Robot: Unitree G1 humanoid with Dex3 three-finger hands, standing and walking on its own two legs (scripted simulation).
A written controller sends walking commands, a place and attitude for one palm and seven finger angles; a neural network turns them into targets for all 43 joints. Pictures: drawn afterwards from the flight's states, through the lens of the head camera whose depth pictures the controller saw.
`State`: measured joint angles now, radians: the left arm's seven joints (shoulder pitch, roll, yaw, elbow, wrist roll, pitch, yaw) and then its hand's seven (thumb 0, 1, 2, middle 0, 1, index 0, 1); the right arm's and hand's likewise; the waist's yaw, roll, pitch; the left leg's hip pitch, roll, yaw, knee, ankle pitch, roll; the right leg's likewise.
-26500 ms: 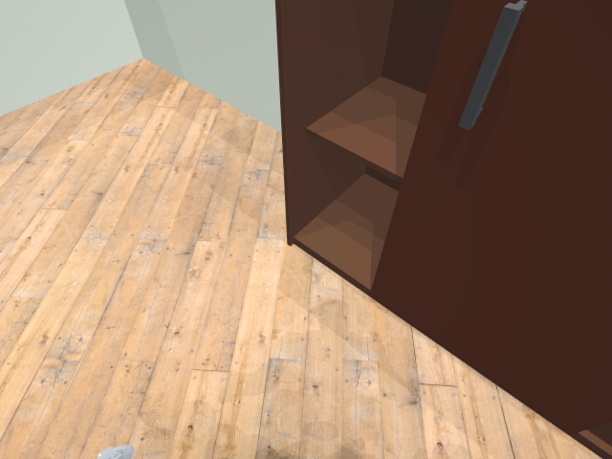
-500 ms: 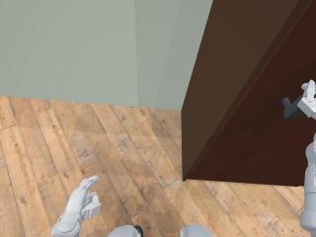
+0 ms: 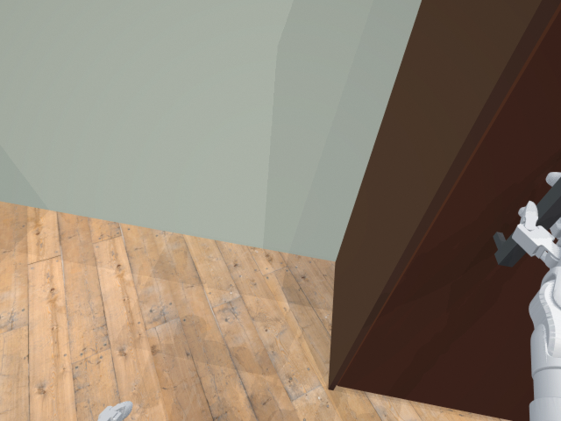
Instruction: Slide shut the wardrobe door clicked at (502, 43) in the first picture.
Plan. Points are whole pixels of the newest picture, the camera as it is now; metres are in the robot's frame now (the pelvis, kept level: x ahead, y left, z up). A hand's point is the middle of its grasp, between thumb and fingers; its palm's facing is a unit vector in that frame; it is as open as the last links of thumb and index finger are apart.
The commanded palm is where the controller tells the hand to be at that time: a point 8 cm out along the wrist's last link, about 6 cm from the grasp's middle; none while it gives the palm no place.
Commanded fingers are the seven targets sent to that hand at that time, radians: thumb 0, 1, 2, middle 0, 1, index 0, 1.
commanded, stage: stop walking and hold the door there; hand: right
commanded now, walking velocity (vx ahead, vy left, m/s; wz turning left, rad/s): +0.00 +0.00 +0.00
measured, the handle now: (536, 208) +0.39 -0.33 +0.17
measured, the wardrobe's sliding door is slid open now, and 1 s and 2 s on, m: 0.00 0.00 0.00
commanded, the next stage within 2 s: loosen the grip on the handle in 1.70 s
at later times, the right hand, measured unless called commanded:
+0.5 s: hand (528, 229) +0.35 -0.30 +0.17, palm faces +0.47 +0.86 -0.20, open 7.1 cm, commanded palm +0.30 -0.32 +0.16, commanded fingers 0.00 -0.90 -0.90 0.45 1.40 0.45 1.40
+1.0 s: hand (534, 232) +0.34 -0.30 +0.17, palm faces +0.32 +0.93 -0.17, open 7.1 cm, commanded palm +0.31 -0.33 +0.16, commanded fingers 0.00 -0.90 -0.90 0.45 1.40 0.45 1.40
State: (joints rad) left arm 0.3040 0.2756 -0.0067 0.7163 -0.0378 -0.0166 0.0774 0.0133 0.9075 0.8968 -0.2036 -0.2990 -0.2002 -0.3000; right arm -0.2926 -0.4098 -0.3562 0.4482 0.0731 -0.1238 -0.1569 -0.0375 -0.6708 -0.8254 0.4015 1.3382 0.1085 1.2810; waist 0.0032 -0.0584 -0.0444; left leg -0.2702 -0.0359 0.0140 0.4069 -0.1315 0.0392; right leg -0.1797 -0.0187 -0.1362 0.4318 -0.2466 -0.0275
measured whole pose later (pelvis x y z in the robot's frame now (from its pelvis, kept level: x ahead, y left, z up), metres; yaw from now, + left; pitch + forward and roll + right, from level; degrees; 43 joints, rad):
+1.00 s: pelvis -0.04 -0.09 -0.01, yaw -3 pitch +0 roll -1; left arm 0.15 0.29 0.01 0.66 -0.03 0.06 0.09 0.01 0.91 0.90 -0.20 -0.30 -0.20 -0.30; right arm -0.41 -0.32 -0.20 0.26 0.07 -0.11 -0.13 -0.06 -0.65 -0.77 0.46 1.40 0.16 1.30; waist 0.02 -0.02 0.06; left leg -0.41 0.11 0.00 0.64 -0.27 -0.05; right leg -0.28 0.02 -0.06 0.56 -0.27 -0.03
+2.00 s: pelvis -0.05 -0.09 +0.00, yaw -1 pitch +0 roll +0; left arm 0.23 0.21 -0.03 0.71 -0.01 -0.08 0.03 0.01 0.91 0.90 -0.21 -0.30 -0.20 -0.30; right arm -0.57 -0.31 -0.21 0.47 0.05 -0.03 -0.07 0.00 -0.37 -0.66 0.54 1.41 0.37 1.40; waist -0.01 0.02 0.01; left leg -0.22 -0.05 0.09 0.45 -0.24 0.07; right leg -0.26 -0.01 -0.09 0.47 -0.21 -0.03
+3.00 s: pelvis -0.05 -0.09 -0.01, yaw -1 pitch +1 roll +0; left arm 0.26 0.26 -0.01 0.74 -0.03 -0.05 0.10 0.01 0.91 0.90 -0.21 -0.30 -0.20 -0.30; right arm -0.47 -0.44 -0.33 0.48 0.10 -0.06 0.01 -0.01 0.56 -0.20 0.31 1.18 0.25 1.16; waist 0.02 -0.02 0.00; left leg -0.24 -0.05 0.10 0.49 -0.26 0.07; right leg -0.29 -0.01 -0.08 0.52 -0.24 -0.04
